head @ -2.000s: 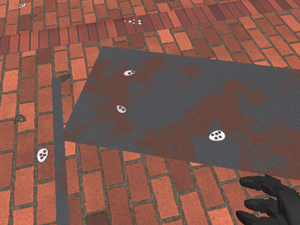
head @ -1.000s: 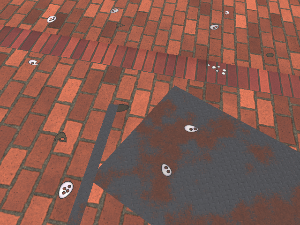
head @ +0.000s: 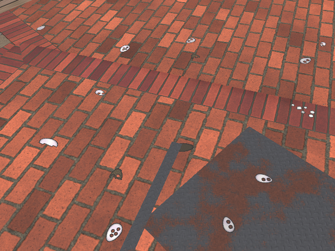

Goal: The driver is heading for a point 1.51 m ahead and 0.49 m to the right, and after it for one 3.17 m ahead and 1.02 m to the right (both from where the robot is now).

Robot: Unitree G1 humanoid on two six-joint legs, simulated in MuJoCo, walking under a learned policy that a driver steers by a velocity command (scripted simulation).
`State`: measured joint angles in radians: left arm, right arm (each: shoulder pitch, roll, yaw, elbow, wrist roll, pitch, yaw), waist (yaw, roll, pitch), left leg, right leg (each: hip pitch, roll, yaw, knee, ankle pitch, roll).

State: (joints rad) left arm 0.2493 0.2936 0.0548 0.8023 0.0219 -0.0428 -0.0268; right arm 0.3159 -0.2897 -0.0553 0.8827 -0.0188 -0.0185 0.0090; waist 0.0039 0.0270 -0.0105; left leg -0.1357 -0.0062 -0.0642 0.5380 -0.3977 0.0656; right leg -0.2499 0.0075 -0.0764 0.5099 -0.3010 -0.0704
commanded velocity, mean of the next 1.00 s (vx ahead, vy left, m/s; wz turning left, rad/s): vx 0.92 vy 0.00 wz -0.41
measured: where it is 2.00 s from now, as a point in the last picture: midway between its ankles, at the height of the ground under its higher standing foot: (270, 93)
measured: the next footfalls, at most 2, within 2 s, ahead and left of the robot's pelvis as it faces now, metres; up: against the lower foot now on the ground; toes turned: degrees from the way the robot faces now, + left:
left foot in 0.46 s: +0.48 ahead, +0.11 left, +0.00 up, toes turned +0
right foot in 0.94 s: +0.87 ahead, -0.10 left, +0.00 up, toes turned -29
